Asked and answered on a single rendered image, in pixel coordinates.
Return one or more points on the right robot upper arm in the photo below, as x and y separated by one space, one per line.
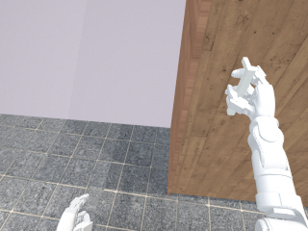
275 224

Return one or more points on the robot right forearm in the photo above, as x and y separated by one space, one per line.
276 194

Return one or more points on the right robot hand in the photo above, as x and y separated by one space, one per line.
262 97

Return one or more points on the wardrobe door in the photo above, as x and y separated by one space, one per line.
215 159

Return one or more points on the handle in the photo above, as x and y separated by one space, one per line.
249 72

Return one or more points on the left robot hand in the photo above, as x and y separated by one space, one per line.
71 220

